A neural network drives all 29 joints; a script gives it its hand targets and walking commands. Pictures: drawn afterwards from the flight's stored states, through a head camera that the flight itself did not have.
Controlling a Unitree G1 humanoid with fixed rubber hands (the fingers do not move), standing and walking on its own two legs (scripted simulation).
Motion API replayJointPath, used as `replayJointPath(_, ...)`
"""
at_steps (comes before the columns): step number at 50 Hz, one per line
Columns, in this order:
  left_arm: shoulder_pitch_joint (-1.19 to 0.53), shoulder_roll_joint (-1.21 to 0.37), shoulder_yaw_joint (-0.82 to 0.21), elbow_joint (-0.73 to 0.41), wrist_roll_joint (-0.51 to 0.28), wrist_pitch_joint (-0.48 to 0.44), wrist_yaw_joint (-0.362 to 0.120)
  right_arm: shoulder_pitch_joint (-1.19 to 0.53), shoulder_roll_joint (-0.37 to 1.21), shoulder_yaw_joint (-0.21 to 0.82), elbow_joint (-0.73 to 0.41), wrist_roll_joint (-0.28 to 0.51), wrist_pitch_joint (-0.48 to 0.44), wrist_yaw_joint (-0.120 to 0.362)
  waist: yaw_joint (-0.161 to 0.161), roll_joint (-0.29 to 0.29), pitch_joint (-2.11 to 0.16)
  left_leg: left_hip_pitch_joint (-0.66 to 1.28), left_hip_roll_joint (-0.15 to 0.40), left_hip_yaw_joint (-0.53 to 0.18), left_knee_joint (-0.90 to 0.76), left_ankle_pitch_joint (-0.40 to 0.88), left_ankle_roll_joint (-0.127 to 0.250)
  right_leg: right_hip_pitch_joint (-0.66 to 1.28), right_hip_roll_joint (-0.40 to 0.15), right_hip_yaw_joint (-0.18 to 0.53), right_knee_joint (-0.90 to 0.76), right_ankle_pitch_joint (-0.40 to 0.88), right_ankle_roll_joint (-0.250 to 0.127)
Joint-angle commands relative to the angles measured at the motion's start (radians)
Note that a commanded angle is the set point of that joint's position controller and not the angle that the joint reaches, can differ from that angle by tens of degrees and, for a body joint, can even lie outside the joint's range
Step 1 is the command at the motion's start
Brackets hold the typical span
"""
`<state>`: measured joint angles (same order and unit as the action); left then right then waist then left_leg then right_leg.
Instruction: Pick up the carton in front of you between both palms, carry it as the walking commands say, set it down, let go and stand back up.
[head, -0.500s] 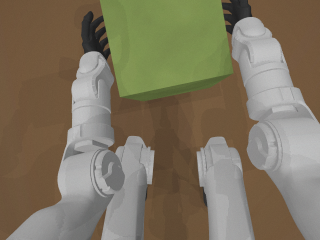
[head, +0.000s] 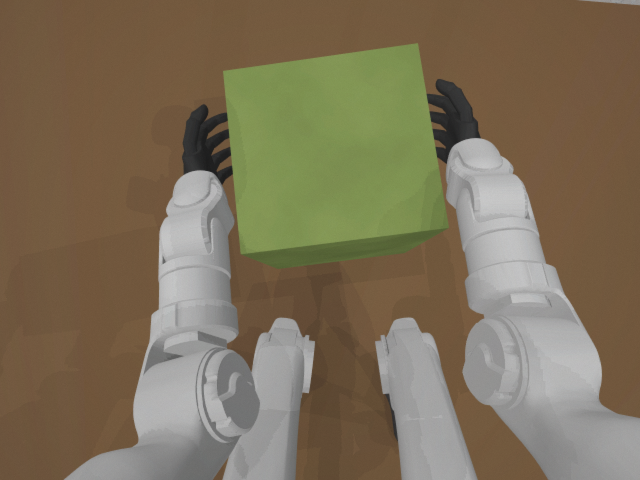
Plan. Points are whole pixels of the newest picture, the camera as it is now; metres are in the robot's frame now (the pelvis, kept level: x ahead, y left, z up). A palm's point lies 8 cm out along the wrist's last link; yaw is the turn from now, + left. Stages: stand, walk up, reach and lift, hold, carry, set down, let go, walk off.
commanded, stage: reach and lift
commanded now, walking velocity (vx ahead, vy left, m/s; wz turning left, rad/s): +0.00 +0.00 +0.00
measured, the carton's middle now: (332, 180) +0.49 +0.01 -0.12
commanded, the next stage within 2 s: none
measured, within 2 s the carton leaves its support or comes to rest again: neither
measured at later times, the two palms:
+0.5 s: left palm (129, 148) +0.43 +0.16 +0.11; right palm (537, 124) +0.44 -0.14 +0.10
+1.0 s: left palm out of the picture +0.39 +0.16 +0.26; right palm out of the picture +0.38 -0.14 +0.25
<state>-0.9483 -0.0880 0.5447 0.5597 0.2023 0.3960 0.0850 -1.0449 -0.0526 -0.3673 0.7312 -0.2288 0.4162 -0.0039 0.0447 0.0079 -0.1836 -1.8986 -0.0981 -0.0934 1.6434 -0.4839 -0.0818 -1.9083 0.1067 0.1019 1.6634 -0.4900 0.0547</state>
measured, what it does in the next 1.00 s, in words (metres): rises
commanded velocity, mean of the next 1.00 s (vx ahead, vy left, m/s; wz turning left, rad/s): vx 0.00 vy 0.00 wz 0.00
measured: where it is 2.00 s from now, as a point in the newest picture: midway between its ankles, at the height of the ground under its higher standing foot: (343, 411)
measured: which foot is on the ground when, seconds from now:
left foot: down 0.00-1.00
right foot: down 0.00-1.00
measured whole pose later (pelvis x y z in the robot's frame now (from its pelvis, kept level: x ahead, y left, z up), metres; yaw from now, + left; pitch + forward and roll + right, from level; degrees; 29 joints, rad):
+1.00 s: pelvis +0.09 +0.01 +0.24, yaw -1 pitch +4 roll +0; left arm -0.26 -0.15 0.27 0.41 0.22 0.49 0.04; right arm -0.25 0.14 -0.25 0.42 -0.22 0.51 -0.03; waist 0.00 0.00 -0.12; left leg -0.35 -0.05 -0.14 0.54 -0.26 -0.02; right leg -0.34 0.05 0.14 0.54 -0.27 0.02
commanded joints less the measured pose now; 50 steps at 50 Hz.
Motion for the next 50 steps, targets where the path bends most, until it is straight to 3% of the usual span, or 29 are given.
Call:
replayJointPath(1,-0.649,-1.049,-0.64,0.089,-0.19,0.012,-0.289,-0.584,1.138,0.497,-0.027,0.194,-0.04,0.236,0.011,-0.078,-1.031,0.616,-0.081,0.184,-0.2,0.224,0.031,0.673,0.069,-0.171,-0.229,0.223,-0.02)
replayJointPath(18,-0.311,-1.081,-0.659,0.139,-0.14,-0.038,-0.292,-0.266,1.191,0.51,-0.045,0.153,-0.091,0.206,-0.007,-0.04,-0.749,0.901,-0.07,0.112,-0.517,0.225,0.047,0.992,0.054,-0.094,-0.547,0.246,-0.032)
replayJointPath(32,-0.011,-1.093,-0.746,0.083,-0.119,-0.039,-0.293,0.008,1.201,0.603,-0.142,0.16,-0.089,0.206,-0.022,-0.023,-0.551,1.275,-0.039,0.045,-0.813,0.363,0.064,1.323,0.025,-0.042,-0.837,0.377,-0.04)
replayJointPath(42,0.177,-1.086,-0.831,-0.011,-0.139,0.031,-0.297,0.197,1.193,0.669,-0.239,0.183,-0.015,0.219,-0.038,-0.007,-0.358,1.574,-0.015,0.013,-1.039,0.515,0.061,1.581,0.006,-0.022,-1.06,0.507,-0.04)
replayJointPath(50,0.275,-1.087,-0.883,-0.113,-0.168,0.139,-0.311,0.28,1.166,0.722,-0.368,0.211,0.098,0.231,-0.047,0.005,-0.188,1.749,0.0,0.006,-1.2,0.533,0.056,1.751,-0.006,-0.025,-1.22,0.519,-0.04)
